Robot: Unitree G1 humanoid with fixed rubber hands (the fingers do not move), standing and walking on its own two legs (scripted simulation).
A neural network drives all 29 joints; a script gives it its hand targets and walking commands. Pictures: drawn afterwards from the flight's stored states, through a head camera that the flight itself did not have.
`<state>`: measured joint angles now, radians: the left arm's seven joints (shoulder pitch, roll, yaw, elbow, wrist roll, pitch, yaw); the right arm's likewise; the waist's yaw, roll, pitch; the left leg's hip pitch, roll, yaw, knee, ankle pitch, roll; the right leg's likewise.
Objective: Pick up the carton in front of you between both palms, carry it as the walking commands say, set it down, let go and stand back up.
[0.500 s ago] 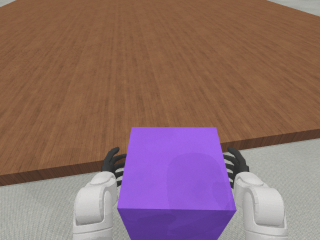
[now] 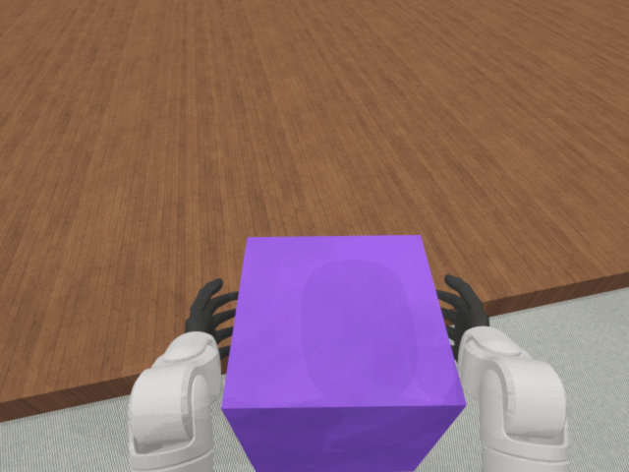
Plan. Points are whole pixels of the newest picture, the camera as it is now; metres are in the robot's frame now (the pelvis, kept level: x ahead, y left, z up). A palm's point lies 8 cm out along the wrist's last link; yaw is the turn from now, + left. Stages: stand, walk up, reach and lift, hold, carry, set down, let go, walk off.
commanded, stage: carry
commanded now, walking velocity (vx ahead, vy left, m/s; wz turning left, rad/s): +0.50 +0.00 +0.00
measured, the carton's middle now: (334, 360) +0.29 -0.01 +0.02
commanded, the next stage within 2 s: none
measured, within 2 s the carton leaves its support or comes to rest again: neither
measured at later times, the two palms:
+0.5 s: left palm (232, 112) +0.69 +0.14 +0.14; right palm (399, 103) +0.71 -0.16 +0.14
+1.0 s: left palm (252, 36) +1.08 +0.13 +0.13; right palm (374, 34) +1.06 -0.17 +0.14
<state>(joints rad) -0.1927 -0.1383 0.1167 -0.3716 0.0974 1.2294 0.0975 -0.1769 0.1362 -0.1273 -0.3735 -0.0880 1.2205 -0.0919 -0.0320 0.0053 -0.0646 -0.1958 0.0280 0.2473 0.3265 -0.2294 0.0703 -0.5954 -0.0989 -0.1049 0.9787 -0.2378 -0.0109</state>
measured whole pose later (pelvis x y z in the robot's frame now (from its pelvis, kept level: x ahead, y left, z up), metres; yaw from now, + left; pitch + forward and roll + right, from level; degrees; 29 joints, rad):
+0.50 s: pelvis +0.31 -0.04 -0.01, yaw +2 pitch +5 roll +1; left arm -0.82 0.00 0.26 -0.06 0.03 1.34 0.15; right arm -0.83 0.00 -0.26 -0.07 -0.07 1.37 -0.13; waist 0.05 0.02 0.07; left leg -0.69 0.08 0.03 1.11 -0.31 0.05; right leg -0.32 0.00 -0.20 0.46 -0.25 -0.10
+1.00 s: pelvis +0.68 +0.00 -0.01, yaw +2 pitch +6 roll -2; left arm -0.82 -0.05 0.30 -0.13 0.10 1.32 0.14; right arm -0.78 0.04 -0.32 -0.12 -0.02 1.28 -0.15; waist -0.10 0.00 0.09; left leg -0.01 0.05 0.09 0.32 -0.38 0.02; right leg -1.05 -0.02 -0.14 1.37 -0.51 -0.12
